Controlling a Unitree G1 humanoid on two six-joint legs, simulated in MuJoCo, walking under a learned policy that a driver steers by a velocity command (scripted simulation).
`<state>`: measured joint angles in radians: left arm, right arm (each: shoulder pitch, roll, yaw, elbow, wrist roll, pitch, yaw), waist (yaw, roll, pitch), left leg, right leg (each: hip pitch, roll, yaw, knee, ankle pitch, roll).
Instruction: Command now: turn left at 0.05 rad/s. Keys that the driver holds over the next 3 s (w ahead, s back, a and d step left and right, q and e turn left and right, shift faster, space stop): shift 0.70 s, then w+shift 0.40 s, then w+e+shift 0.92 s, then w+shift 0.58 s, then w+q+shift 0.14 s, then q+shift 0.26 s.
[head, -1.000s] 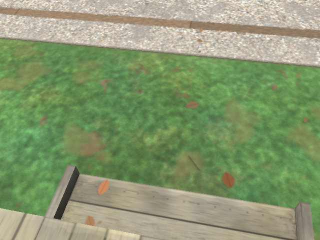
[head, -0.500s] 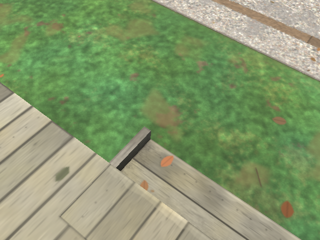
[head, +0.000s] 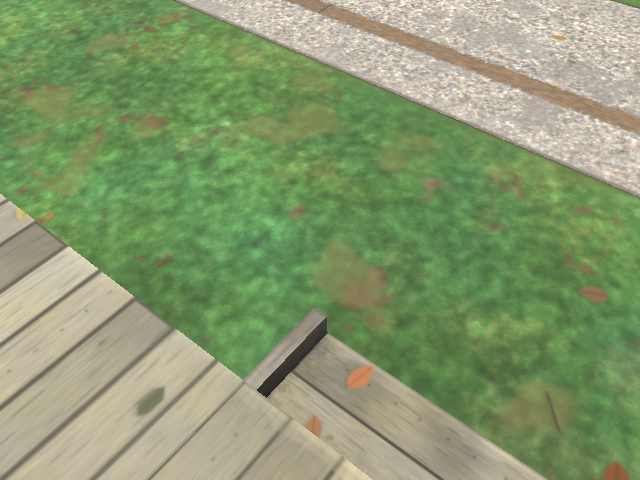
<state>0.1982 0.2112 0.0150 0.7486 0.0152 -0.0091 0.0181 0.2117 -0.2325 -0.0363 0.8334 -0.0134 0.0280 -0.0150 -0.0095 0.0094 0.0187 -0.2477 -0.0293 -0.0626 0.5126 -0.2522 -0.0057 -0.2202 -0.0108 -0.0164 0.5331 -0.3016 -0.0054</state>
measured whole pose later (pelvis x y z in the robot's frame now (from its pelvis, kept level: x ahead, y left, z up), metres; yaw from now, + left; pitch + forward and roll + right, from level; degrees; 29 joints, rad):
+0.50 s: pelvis +0.01 -0.02 +0.00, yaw +0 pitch -2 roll +0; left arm 0.25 0.22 0.02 0.92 0.00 -0.01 0.02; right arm 0.20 -0.22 -0.05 1.06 0.00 0.03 -0.05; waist 0.00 0.01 0.03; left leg -0.19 0.00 -0.08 0.46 -0.25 -0.03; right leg -0.15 0.02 -0.03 0.47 -0.29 -0.03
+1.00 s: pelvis +0.07 +0.02 +0.01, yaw +0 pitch +2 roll +0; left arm 0.38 0.26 0.05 0.96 -0.04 -0.06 0.02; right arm 0.15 -0.24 -0.05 1.02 0.03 -0.10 0.00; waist 0.03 -0.03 -0.02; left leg -0.38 0.06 0.05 0.61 -0.25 0.00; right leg -0.08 -0.02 0.00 0.35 -0.31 -0.02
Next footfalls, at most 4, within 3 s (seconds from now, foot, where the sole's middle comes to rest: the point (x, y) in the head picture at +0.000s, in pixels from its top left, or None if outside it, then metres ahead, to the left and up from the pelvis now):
1.04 left None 0.14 0.16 -0.77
1.46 right None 0.45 -0.06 -0.77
1.80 left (287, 389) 0.80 0.12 -0.90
2.36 right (460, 370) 0.95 -0.37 -1.10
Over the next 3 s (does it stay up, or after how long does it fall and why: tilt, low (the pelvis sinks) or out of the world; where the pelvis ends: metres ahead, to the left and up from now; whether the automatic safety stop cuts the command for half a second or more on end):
stays up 1.28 -0.51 -0.31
